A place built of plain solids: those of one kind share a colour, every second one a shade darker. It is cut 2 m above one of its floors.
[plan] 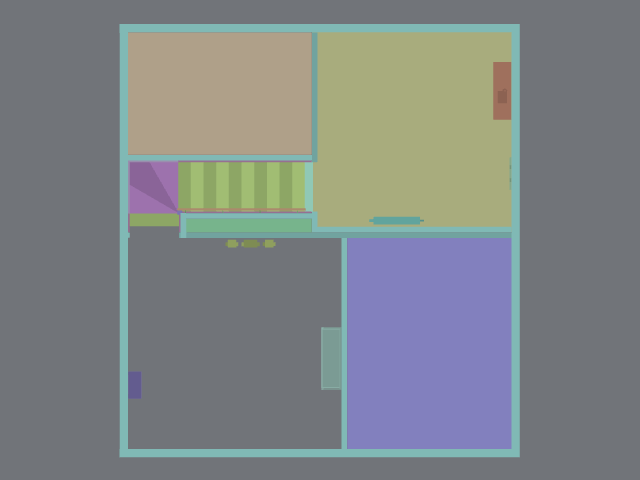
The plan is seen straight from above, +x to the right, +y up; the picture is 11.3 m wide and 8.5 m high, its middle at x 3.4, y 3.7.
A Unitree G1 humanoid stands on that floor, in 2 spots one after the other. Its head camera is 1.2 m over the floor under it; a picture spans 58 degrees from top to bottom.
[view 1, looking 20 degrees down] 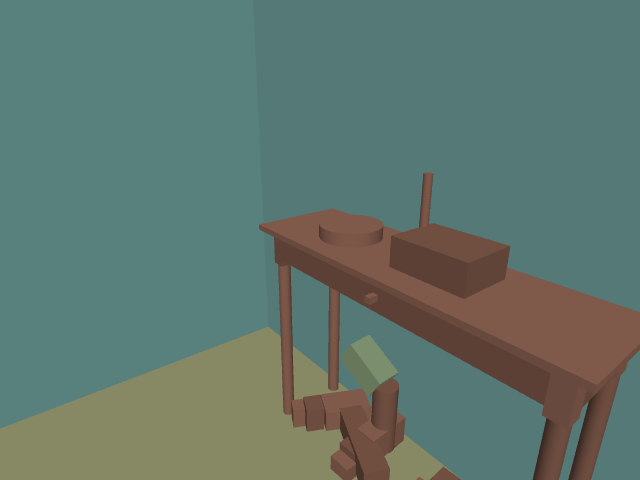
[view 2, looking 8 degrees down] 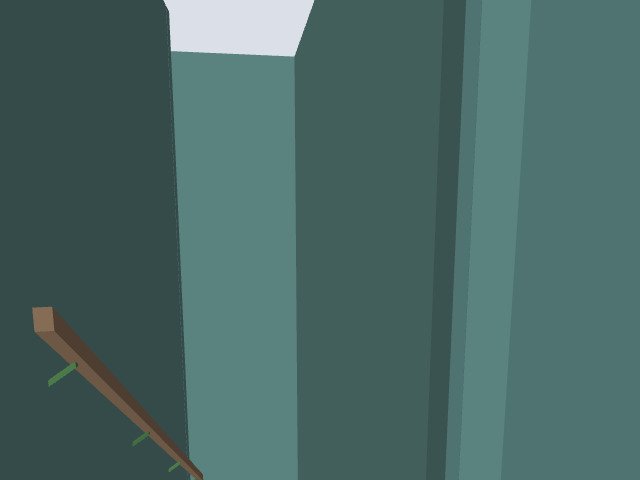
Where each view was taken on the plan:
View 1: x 5.79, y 5.66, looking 52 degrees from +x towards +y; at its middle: hall_table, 1.29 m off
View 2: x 4.13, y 4.69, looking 171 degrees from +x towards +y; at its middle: wall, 2.70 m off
